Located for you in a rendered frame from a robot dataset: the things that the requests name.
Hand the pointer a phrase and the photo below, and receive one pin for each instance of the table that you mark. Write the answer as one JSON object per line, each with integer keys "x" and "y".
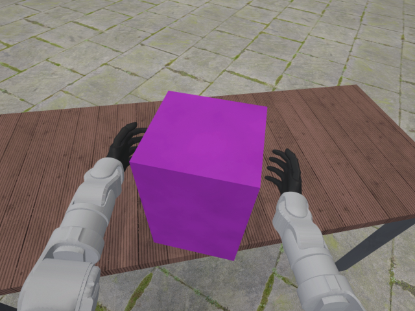
{"x": 357, "y": 168}

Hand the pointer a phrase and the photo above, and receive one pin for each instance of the left robot upper arm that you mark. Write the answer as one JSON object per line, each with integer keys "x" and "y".
{"x": 63, "y": 285}

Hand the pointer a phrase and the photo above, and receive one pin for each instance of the left robot forearm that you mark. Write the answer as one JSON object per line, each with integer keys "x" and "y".
{"x": 80, "y": 235}

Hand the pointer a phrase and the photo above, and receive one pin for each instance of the carton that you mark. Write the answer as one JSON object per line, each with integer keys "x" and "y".
{"x": 198, "y": 172}

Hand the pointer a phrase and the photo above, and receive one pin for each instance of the robot right hand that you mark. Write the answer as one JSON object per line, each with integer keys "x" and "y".
{"x": 291, "y": 180}

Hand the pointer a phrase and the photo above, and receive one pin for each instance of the right robot forearm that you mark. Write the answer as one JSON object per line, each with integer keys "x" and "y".
{"x": 320, "y": 285}

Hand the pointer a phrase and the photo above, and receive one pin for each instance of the robot left hand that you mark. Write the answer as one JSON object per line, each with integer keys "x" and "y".
{"x": 121, "y": 148}

